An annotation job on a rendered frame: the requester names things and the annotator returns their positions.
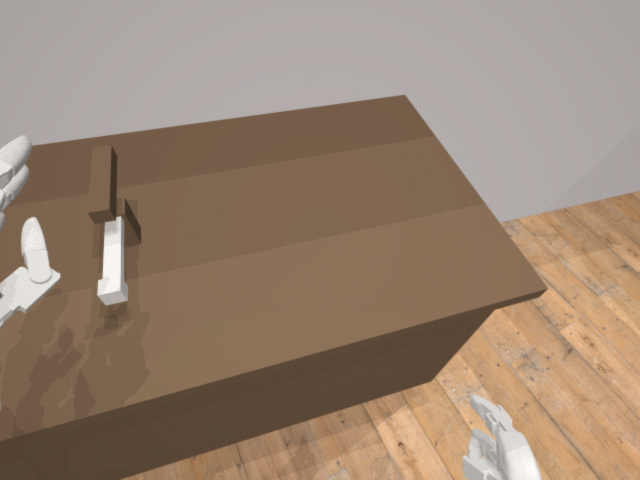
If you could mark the right robot hand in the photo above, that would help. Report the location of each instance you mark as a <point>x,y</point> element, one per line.
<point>508,458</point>

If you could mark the left robot hand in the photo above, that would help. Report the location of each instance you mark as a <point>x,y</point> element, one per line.
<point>24,287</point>

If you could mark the tap lever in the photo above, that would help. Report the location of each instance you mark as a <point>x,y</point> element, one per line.
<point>112,288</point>

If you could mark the counter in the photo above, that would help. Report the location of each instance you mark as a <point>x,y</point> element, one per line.
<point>280,267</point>

